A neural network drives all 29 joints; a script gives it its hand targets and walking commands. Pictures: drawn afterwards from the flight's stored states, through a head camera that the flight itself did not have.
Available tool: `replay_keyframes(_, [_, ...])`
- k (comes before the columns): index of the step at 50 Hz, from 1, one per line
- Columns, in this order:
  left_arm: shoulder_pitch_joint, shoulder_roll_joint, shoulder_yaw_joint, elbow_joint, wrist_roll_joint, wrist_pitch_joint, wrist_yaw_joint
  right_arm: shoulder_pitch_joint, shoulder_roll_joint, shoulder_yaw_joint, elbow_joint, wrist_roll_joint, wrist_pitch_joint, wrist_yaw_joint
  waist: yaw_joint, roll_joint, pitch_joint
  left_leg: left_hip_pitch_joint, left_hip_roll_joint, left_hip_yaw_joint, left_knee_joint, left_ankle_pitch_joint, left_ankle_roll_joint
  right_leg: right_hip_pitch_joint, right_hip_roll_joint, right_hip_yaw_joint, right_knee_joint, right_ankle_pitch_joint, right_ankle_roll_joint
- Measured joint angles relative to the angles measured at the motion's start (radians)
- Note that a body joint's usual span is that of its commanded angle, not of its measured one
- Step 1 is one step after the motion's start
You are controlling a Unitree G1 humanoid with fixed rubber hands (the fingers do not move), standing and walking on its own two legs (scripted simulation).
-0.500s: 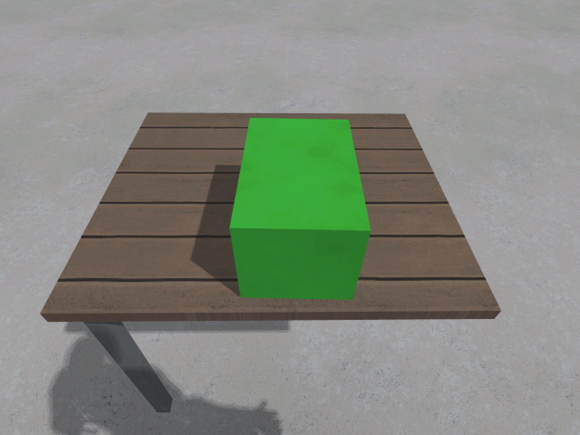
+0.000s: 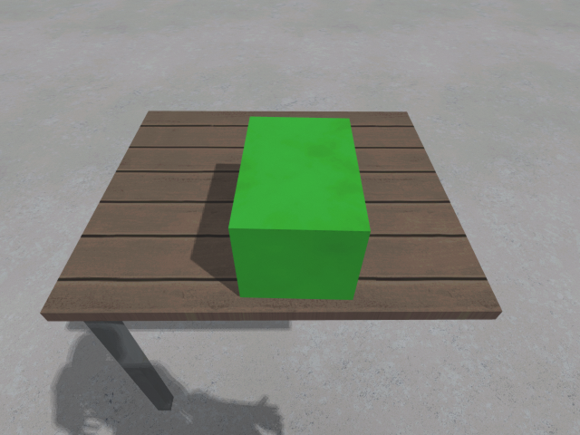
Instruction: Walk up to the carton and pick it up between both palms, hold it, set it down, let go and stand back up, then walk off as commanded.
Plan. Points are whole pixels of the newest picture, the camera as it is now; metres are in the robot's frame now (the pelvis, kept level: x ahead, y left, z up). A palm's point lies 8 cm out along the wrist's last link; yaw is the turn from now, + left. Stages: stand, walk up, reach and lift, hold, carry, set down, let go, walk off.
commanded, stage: stand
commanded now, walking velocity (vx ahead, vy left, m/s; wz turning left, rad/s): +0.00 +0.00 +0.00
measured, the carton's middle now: (298, 202) +0.55 -0.02 -0.01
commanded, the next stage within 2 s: walk off in 0.20 s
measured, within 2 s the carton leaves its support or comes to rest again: neither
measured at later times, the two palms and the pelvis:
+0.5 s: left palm out of the picture +0.07 +0.29 -0.13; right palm out of the picture +0.07 -0.30 -0.12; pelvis -0.01 -0.01 -0.01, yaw +0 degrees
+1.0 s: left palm out of the picture -0.02 +0.30 -0.16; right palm out of the picture -0.04 -0.31 -0.15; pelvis -0.12 +0.00 -0.05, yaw +3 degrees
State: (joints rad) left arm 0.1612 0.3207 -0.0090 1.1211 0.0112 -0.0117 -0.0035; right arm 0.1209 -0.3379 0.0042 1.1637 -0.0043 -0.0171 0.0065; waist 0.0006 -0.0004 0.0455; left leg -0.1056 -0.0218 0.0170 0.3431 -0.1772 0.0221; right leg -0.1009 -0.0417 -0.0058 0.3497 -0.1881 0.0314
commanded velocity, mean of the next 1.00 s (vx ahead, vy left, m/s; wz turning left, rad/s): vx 0.00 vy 0.00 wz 0.00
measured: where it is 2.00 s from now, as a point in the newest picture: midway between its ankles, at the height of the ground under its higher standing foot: outside the picture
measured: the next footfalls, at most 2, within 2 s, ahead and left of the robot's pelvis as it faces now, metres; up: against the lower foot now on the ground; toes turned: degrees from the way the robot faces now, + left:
left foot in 0.92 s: -0.09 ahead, +0.10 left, +0.00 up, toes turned -2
right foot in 1.24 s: -0.16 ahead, -0.13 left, +0.00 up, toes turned +6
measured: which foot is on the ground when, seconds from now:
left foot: down 0.00-0.64, up 0.66-0.90, down 0.92-1.00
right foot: down 0.00-0.94, up 0.96-1.00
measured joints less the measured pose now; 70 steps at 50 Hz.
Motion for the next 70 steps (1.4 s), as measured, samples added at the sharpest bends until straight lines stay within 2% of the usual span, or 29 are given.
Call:
replay_keyframes(19, [-0.013,-0.003,0.002,0.008,0.0,0.001,0.003,-0.007,0.001,-0.002,0.012,-0.001,0.0,-0.002,-0.002,-0.003,0.003,0.005,0.004,-0.002,-0.006,-0.006,-0.005,0.004,0.004,-0.001,-0.004,-0.007,-0.004])
replay_keyframes(22, [-0.02,0.004,0.021,-0.045,-0.017,0.023,0.005,-0.006,0.003,-0.021,-0.059,-0.001,0.023,0.003,-0.002,-0.009,0.02,-0.044,0.004,0.002,0.044,-0.019,-0.002,-0.055,0.004,0.003,0.064,-0.025,-0.013])
replay_keyframes(29, [-0.054,0.058,0.054,-0.2,-0.012,0.053,0.007,-0.009,-0.012,-0.044,-0.266,-0.006,0.062,0.005,-0.003,-0.017,0.113,-0.198,0.019,-0.004,0.263,-0.084,-0.013,-0.218,0.029,0.025,0.311,-0.106,-0.073])
replay_keyframes(30, [-0.055,0.066,0.056,-0.216,-0.008,0.054,0.005,-0.01,-0.019,-0.048,-0.286,-0.008,0.068,0.005,-0.005,-0.013,0.121,-0.224,0.021,-0.011,0.304,-0.098,-0.017,-0.231,0.037,0.032,0.339,-0.131,-0.075])
replay_keyframes(32, [-0.053,0.072,0.058,-0.244,0.002,0.052,0.005,-0.019,-0.039,-0.057,-0.314,-0.008,0.079,0.001,-0.007,0.011,0.142,-0.274,0.031,-0.033,0.391,-0.127,-0.013,-0.261,0.05,0.02,0.39,-0.142,-0.044])
replay_keyframes(33, [-0.048,0.072,0.056,-0.257,0.011,0.048,0.003,-0.024,-0.049,-0.063,-0.323,-0.006,0.085,-0.004,-0.007,0.019,0.149,-0.302,0.013,-0.066,0.463,-0.213,-0.001,-0.276,0.051,0.015,0.414,-0.146,-0.037])
replay_keyframes(35, [-0.042,0.063,0.051,-0.275,0.026,0.046,0.003,-0.029,-0.068,-0.077,-0.337,-0.006,0.094,-0.016,0.001,0.032,0.167,-0.352,-0.057,-0.151,0.67,-0.354,0.006,-0.294,0.05,0.017,0.447,-0.152,-0.044])
replay_keyframes(37, [-0.042,0.048,0.045,-0.283,0.027,0.051,0.01,-0.02,-0.086,-0.09,-0.347,-0.004,0.093,-0.025,0.008,0.05,0.179,-0.377,-0.097,-0.184,0.836,-0.382,-0.001,-0.302,0.051,0.016,0.455,-0.144,-0.046])
replay_keyframes(39, [-0.042,0.034,0.044,-0.3,0.023,0.058,0.015,0.0,-0.097,-0.096,-0.357,-0.004,0.091,-0.024,0.01,0.06,0.184,-0.377,-0.109,-0.183,0.919,-0.389,-0.016,-0.314,0.046,0.012,0.461,-0.135,-0.044])
replay_keyframes(41, [-0.043,0.027,0.044,-0.325,0.022,0.062,0.017,0.021,-0.098,-0.096,-0.362,-0.004,0.091,-0.02,0.008,0.057,0.189,-0.347,-0.099,-0.162,0.906,-0.397,-0.028,-0.329,0.034,0.007,0.47,-0.129,-0.039])
replay_keyframes(43, [-0.045,0.025,0.042,-0.346,0.022,0.065,0.017,0.043,-0.091,-0.093,-0.362,-0.005,0.093,-0.014,0.002,0.047,0.189,-0.299,-0.078,-0.138,0.812,-0.41,-0.028,-0.348,0.017,0.0,0.479,-0.12,-0.031])
replay_keyframes(46, [-0.042,0.035,0.038,-0.369,0.016,0.07,0.016,0.074,-0.074,-0.082,-0.364,-0.01,0.087,-0.005,-0.01,0.02,0.178,-0.194,-0.044,-0.105,0.545,-0.367,-0.001,-0.393,-0.006,-0.003,0.501,-0.107,-0.011])
replay_keyframes(47, [-0.043,0.043,0.04,-0.366,0.009,0.073,0.017,0.08,-0.061,-0.078,-0.362,-0.017,0.082,-0.003,-0.006,-0.008,0.182,-0.192,-0.057,-0.087,0.522,-0.327,0.007,-0.409,-0.013,0.022,0.518,-0.108,-0.011])
replay_keyframes(49, [-0.045,0.051,0.049,-0.338,-0.005,0.086,0.025,0.095,-0.042,-0.062,-0.362,-0.028,0.075,0.003,-0.008,-0.026,0.184,-0.208,-0.056,-0.072,0.541,-0.315,0.015,-0.44,0.058,0.11,0.636,-0.272,-0.025])
replay_keyframes(51, [-0.043,0.064,0.061,-0.311,-0.014,0.092,0.034,0.101,-0.022,-0.043,-0.356,-0.032,0.072,-0.005,-0.023,-0.037,0.188,-0.211,-0.047,-0.076,0.537,-0.305,0.015,-0.458,0.139,0.169,0.816,-0.353,-0.039])
replay_keyframes(53, [-0.035,0.077,0.07,-0.297,-0.02,0.09,0.036,0.097,-0.005,-0.033,-0.353,-0.032,0.074,-0.016,-0.029,-0.045,0.193,-0.211,-0.038,-0.074,0.521,-0.287,0.013,-0.452,0.183,0.179,0.938,-0.37,-0.038])
replay_keyframes(55, [-0.022,0.085,0.071,-0.291,-0.022,0.084,0.034,0.088,0.003,-0.031,-0.36,-0.031,0.075,-0.023,-0.034,-0.043,0.198,-0.219,-0.025,-0.069,0.51,-0.267,0.011,-0.422,0.196,0.167,0.974,-0.382,-0.03])
replay_keyframes(58, [-0.01,0.088,0.064,-0.292,-0.02,0.077,0.028,0.077,0.003,-0.039,-0.382,-0.027,0.067,-0.028,-0.035,-0.026,0.199,-0.247,-0.007,-0.062,0.505,-0.243,0.006,-0.348,0.181,0.152,0.876,-0.401,-0.027])
replay_keyframes(61, [-0.002,0.087,0.056,-0.289,-0.016,0.065,0.021,0.063,-0.007,-0.046,-0.388,-0.023,0.062,-0.022,-0.026,-0.009,0.188,-0.285,0.009,-0.048,0.508,-0.224,-0.004,-0.245,0.136,0.134,0.632,-0.408,-0.04])
replay_keyframes(62, [0.001,0.086,0.055,-0.287,-0.015,0.059,0.019,0.058,-0.011,-0.047,-0.385,-0.021,0.063,-0.019,-0.02,-0.005,0.18,-0.299,0.014,-0.042,0.514,-0.22,-0.009,-0.2,0.119,0.125,0.51,-0.371,-0.048])
replay_keyframes(63, [-0.002,0.078,0.054,-0.28,-0.011,0.053,0.019,0.048,-0.018,-0.051,-0.377,-0.018,0.064,-0.017,-0.018,0.013,0.186,-0.306,0.027,-0.046,0.524,-0.218,-0.016,-0.183,0.123,0.116,0.445,-0.265,-0.043])
replay_keyframes(64, [-0.002,0.071,0.052,-0.276,-0.005,0.049,0.017,0.038,-0.024,-0.055,-0.363,-0.01,0.068,-0.017,-0.02,0.026,0.188,-0.31,0.022,-0.063,0.533,-0.215,-0.01,-0.188,0.129,0.11,0.444,-0.233,-0.04])
replay_keyframes(67, [0.007,0.044,0.038,-0.279,0.007,0.034,0.012,0.03,-0.047,-0.063,-0.33,0.002,0.073,-0.029,-0.011,0.038,0.171,-0.328,-0.061,-0.145,0.677,-0.389,0.005,-0.205,0.113,0.116,0.466,-0.243,-0.04])
replay_keyframes(70, [0.015,0.021,0.029,-0.294,0.008,0.026,0.016,0.036,-0.07,-0.07,-0.314,0.014,0.06,-0.035,0.001,0.046,0.152,-0.304,-0.09,-0.168,0.737,-0.417,0.004,-0.215,0.096,0.123,0.47,-0.238,-0.033])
